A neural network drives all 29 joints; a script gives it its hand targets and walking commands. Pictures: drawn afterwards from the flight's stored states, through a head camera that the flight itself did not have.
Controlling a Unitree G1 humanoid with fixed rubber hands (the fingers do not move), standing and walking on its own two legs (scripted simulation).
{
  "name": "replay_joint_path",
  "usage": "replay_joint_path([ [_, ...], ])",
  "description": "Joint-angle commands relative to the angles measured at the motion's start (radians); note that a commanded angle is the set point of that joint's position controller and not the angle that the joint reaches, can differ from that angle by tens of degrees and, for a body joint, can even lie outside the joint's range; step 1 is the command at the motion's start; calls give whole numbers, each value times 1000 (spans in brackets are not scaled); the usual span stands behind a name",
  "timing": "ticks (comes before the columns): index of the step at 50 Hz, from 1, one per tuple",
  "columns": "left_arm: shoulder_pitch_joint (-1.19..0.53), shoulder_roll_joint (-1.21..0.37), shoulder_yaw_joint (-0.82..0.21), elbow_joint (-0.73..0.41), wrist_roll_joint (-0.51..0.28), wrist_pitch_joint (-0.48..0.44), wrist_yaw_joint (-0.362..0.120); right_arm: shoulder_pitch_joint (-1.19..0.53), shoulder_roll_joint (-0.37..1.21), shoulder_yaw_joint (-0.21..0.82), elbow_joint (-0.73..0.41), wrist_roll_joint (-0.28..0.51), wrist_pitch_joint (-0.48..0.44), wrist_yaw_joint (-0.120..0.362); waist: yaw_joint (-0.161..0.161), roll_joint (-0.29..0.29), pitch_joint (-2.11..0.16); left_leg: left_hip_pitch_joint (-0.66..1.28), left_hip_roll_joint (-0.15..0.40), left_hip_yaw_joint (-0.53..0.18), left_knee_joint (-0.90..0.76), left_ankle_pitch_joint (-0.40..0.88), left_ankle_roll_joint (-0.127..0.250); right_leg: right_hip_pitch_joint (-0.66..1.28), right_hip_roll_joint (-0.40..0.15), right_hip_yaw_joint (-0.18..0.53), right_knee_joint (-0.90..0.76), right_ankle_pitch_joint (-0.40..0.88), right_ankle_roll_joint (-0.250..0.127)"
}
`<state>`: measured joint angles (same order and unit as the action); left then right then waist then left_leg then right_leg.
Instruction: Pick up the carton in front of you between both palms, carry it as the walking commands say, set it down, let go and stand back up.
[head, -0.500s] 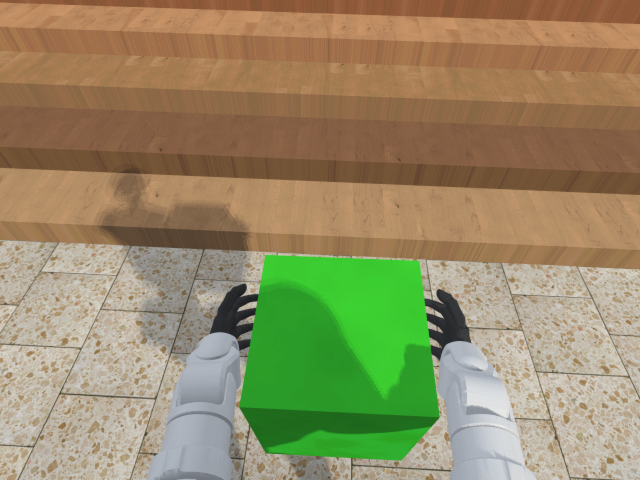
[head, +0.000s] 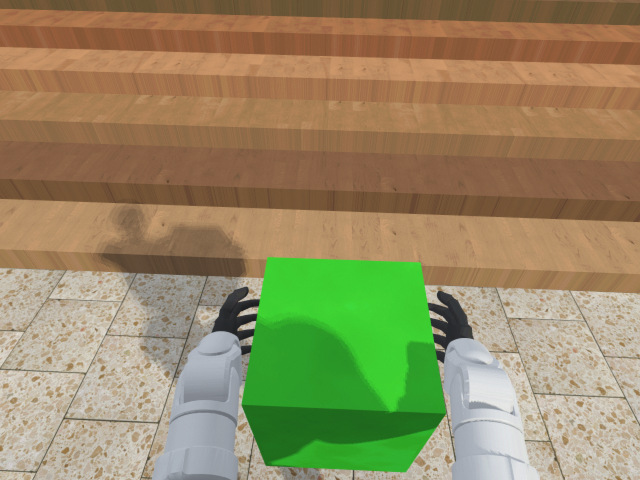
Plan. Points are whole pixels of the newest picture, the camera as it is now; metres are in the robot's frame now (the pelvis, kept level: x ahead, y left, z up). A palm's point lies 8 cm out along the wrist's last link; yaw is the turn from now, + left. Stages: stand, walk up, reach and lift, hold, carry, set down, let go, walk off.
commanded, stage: reach and lift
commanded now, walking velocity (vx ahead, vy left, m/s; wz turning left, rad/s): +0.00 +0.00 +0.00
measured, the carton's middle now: (339, 369) +0.31 +0.00 -0.04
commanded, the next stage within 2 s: hold in 0.64 s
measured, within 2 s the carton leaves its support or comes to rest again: neither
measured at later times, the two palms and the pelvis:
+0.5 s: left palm (229, 334) +0.31 +0.15 +0.04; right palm (460, 340) +0.31 -0.15 +0.04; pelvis +0.02 +0.00 +0.01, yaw +0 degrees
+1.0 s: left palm (225, 337) +0.29 +0.15 +0.05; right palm (468, 346) +0.29 -0.15 +0.05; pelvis +0.01 +0.00 +0.01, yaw +0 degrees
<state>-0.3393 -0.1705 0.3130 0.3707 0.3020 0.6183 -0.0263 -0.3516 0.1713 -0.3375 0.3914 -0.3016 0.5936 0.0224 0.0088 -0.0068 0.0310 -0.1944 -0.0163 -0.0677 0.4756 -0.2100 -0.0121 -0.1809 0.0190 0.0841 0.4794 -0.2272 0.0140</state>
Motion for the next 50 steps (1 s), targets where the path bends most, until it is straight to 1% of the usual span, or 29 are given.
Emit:
replay_joint_path([
  [1,-545,-950,-566,1,-222,-26,-229,-508,938,558,29,207,-5,244,-10,9,-286,131,-69,11,-93,52,6,36,75,-21,-104,39,-18],
  [10,-439,-925,-584,-70,-234,-4,-210,-421,914,592,-56,229,15,233,-1,11,-288,185,-77,4,-114,199,0,89,82,-20,-123,175,-9],
  [16,-387,-907,-607,-125,-251,10,-204,-362,906,616,-110,244,31,224,-1,7,-289,209,-81,2,-123,264,-1,117,84,-14,-133,243,-4],
  [25,-358,-883,-629,-181,-266,29,-205,-324,906,638,-159,258,53,212,-1,-2,-275,215,-87,3,-134,283,2,153,82,-6,-146,292,2],
  [32,-377,-872,-640,-203,-271,43,-207,-339,904,646,-175,266,69,208,0,-3,-257,208,-88,6,-138,237,5,156,79,-4,-154,253,2],
  [36,-370,-888,-705,-283,-310,69,-203,-332,903,705,-256,301,96,203,-9,0,-303,243,-87,0,-142,280,0,192,78,-2,-161,302,4],
  [37,-358,-879,-705,-290,-311,82,-199,-322,889,704,-265,300,107,200,-11,2,-295,246,-86,-2,-148,281,-1,195,78,-2,-165,301,3],
  [39,-339,-854,-684,-281,-299,103,-192,-303,857,682,-256,287,128,196,-13,5,-243,232,-82,-2,-160,245,-1,184,78,-6,-177,255,-1],
  [42,-356,-827,-633,-232,-268,119,-189,-316,825,624,-205,256,144,199,-14,8,-142,185,-79,6,-177,117,2,141,75,-16,-193,117,-7],
  [44,-390,-841,-628,-220,-266,118,-193,-358,836,621,-198,258,143,207,-13,9,-129,174,-77,10,-179,60,4,125,72,-21,-193,62,-8],
  [50,-466,-890,-639,-206,-277,105,-202,-449,870,647,-201,274,128,222,-8,6,-198,193,-73,9,-161,60,6,127,73,-24,-173,58,-10],
])
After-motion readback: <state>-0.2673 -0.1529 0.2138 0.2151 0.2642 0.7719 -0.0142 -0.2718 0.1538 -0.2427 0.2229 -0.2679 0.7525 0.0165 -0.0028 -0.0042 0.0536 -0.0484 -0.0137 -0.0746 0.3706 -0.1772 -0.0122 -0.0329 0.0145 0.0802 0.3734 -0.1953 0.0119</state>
